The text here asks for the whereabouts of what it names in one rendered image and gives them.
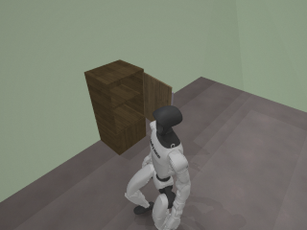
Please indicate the left robot hand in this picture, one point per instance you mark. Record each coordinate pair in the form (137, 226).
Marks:
(171, 223)

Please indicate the humanoid robot head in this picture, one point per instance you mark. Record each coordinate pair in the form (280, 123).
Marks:
(167, 117)

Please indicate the left robot upper arm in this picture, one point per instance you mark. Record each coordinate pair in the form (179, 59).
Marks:
(179, 164)

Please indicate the right robot hand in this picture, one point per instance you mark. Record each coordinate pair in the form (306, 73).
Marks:
(147, 159)

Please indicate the robot left forearm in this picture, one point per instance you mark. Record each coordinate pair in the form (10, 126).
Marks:
(179, 202)

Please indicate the right robot upper arm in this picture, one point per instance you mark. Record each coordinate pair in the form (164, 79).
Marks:
(153, 125)

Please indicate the handle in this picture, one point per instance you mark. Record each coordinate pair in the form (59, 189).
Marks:
(172, 99)

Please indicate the robot right shin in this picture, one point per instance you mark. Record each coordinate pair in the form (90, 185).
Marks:
(140, 200)

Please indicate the cupboard door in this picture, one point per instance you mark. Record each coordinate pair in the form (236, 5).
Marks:
(156, 94)

